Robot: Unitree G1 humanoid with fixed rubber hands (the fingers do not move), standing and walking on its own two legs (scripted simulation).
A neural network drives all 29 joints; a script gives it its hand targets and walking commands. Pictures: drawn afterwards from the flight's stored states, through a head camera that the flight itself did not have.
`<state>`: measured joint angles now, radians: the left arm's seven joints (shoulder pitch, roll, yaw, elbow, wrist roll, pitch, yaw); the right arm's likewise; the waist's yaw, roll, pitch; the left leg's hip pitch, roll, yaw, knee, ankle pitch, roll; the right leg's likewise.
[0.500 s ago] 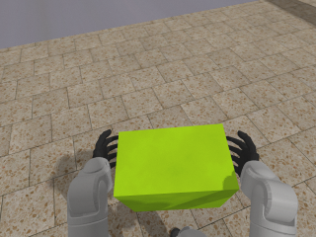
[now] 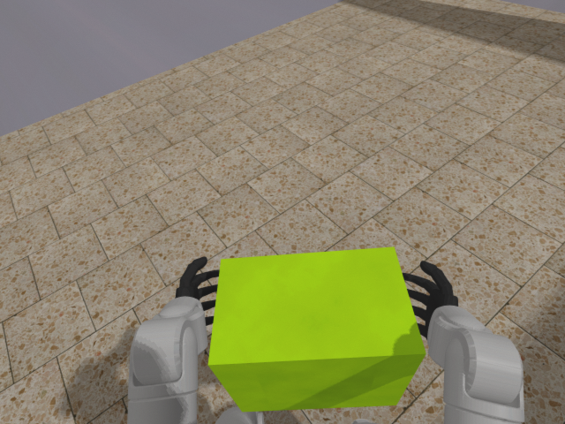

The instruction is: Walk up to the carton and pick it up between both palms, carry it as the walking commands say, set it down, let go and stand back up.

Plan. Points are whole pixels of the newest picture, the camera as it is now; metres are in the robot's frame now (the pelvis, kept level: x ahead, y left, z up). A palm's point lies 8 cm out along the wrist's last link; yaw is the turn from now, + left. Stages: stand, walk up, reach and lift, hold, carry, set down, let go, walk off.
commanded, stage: carry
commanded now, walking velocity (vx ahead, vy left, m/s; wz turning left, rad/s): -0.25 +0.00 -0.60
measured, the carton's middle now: (312, 335) +0.26 -0.01 -0.01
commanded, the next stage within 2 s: none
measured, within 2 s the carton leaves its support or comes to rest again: neither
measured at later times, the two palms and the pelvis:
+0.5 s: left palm out of the picture +0.10 +0.05 +0.09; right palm out of the picture +0.03 -0.26 +0.08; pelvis -0.20 -0.04 -0.01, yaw -18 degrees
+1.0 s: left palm out of the picture -0.08 +0.00 +0.08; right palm out of the picture -0.24 -0.27 +0.10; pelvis -0.39 +0.00 +0.01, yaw -35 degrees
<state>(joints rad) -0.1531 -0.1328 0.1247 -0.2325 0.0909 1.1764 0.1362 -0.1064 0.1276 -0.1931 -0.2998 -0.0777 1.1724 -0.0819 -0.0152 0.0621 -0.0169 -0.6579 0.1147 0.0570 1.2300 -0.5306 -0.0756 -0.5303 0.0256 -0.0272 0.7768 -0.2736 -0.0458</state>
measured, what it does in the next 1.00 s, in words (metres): walks backwards, turning right: left foot, then right foot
